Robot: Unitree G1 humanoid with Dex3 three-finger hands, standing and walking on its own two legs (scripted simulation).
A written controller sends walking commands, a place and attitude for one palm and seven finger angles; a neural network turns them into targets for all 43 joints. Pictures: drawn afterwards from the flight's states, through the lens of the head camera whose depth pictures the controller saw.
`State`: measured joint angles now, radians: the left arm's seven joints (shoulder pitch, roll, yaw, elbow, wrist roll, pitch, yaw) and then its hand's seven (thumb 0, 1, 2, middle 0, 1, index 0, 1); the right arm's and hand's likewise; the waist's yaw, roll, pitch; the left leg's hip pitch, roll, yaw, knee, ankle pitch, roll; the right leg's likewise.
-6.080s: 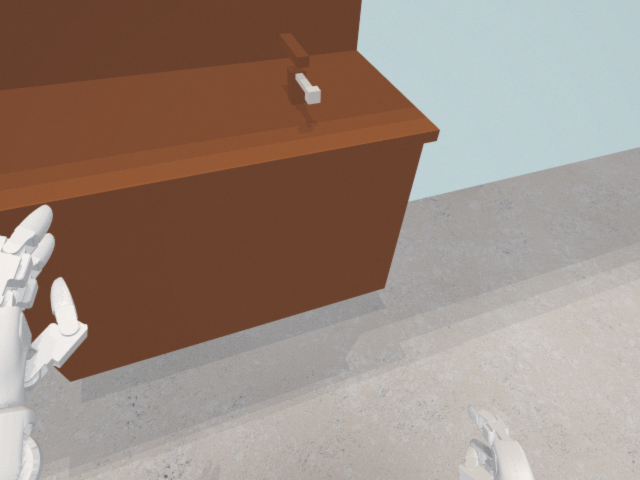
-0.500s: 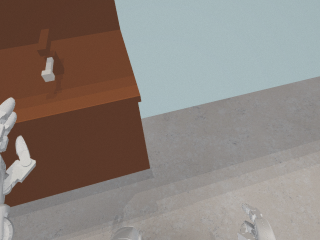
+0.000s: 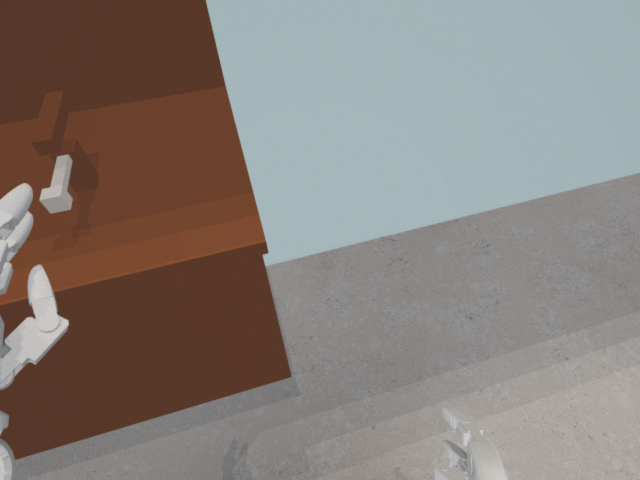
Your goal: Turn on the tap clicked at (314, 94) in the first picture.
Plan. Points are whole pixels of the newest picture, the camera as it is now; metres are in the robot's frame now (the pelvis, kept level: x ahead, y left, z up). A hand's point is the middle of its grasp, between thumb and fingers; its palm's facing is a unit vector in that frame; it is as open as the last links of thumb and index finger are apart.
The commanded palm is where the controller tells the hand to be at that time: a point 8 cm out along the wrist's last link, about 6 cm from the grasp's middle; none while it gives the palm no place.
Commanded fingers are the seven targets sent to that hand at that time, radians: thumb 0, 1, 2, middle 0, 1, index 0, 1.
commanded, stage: come to a stop and stand still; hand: left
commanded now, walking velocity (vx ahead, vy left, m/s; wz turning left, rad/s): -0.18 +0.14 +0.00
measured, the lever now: (56, 199) +0.45 +0.42 +0.08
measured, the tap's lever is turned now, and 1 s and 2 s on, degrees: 0 0 0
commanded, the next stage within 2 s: look again from close up in 1.02 s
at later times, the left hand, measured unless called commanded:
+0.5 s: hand out of the picture +0.23 +0.31 +0.22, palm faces +0.55 -0.70 -0.46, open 7.4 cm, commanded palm +0.14 +0.29 +0.19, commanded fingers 0.00 0.90 0.90 -0.20 -0.30 -0.20 -0.30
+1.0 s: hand out of the picture +0.18 +0.33 +0.20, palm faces +0.48 -0.84 -0.24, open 7.4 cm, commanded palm +0.12 +0.36 +0.19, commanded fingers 0.00 0.90 0.90 -0.20 -0.30 -0.20 -0.30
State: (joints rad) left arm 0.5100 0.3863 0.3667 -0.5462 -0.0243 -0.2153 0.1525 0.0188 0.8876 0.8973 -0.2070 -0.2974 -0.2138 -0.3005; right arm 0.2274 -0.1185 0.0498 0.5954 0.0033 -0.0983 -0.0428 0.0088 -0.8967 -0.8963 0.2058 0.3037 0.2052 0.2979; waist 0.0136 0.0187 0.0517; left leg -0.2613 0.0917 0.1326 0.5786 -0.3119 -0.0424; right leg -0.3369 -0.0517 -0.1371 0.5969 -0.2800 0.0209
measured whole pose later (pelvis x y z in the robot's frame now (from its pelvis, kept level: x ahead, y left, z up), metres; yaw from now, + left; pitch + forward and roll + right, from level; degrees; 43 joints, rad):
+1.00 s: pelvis -0.04 +0.08 +0.01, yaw +1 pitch -3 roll -1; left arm 0.26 0.29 0.33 -0.37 0.00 -0.25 0.12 0.02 0.89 0.90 -0.20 -0.30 -0.21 -0.30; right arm 0.25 -0.18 0.05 0.59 -0.01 -0.17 0.01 0.01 -0.90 -0.90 0.21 0.30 0.21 0.30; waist 0.06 -0.02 0.01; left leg -0.23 -0.05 0.11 0.44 -0.18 0.08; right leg -0.21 0.00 0.02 0.45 -0.24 -0.01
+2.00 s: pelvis +0.06 +0.05 +0.00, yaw -1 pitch +0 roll +0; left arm 0.40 0.36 0.36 -0.43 -0.04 -0.18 0.13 0.02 0.89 0.90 -0.20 -0.30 -0.21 -0.30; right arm 0.22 -0.20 0.02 0.55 -0.01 -0.08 -0.04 0.01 -0.90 -0.90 0.20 0.30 0.20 0.30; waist 0.00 -0.02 -0.01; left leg -0.17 -0.03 0.13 0.57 -0.39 0.07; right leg -0.31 0.00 -0.02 0.79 -0.42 -0.03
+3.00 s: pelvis +0.14 +0.11 +0.01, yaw -2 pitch +0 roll -1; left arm 0.43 0.34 0.31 -0.51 -0.04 -0.13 0.14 0.02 0.89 0.90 -0.21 -0.30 -0.21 -0.30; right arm 0.19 -0.19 0.02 0.57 0.00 -0.10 -0.07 0.01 -0.90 -0.90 0.20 0.30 0.20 0.30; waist 0.00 -0.02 0.01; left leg -0.28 0.06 0.03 0.45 -0.18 -0.02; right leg -0.17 0.01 -0.04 0.40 -0.24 -0.01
